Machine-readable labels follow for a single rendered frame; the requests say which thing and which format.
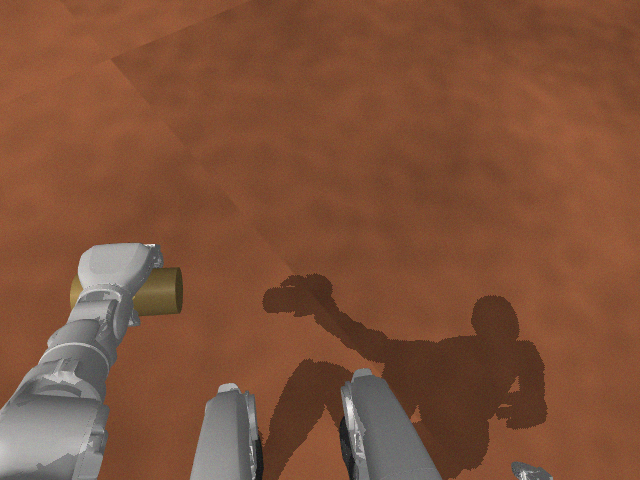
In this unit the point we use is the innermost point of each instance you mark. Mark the left robot hand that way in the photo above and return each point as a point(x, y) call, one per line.
point(125, 265)

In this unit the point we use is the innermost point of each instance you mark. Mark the left robot arm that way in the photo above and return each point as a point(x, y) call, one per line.
point(53, 426)

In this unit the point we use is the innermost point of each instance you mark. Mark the can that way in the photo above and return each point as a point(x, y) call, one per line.
point(161, 294)

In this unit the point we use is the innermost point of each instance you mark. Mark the right robot foot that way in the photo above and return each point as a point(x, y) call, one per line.
point(346, 449)

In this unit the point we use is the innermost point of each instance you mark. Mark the right robot hand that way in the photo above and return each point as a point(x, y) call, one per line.
point(525, 471)

